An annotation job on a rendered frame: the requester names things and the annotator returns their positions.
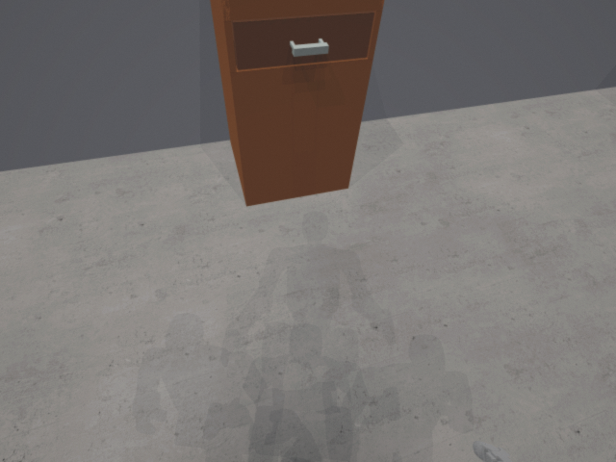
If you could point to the handle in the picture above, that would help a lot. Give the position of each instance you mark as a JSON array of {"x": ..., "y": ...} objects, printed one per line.
[{"x": 309, "y": 49}]

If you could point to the cabinet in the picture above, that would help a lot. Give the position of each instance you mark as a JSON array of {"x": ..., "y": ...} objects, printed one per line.
[{"x": 293, "y": 128}]

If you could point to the right robot hand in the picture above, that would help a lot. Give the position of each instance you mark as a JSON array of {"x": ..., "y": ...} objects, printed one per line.
[{"x": 489, "y": 453}]

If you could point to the drawer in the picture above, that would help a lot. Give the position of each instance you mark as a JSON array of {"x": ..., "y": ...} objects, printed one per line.
[{"x": 265, "y": 42}]

